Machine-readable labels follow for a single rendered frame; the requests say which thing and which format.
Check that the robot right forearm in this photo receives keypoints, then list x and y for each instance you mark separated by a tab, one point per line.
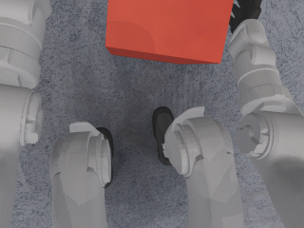
258	79

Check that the robot left upper arm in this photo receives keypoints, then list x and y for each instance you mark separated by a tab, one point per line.
21	120

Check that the carton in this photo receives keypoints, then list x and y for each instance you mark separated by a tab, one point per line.
183	32

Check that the left robot foot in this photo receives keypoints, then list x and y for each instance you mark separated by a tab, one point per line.
108	136

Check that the robot right hand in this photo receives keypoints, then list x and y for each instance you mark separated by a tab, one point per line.
248	9

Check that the robot right upper arm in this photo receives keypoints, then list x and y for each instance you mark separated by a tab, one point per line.
274	142

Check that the robot left forearm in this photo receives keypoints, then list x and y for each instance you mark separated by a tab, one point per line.
22	32

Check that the robot right shin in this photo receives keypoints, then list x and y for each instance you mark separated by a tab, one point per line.
190	113

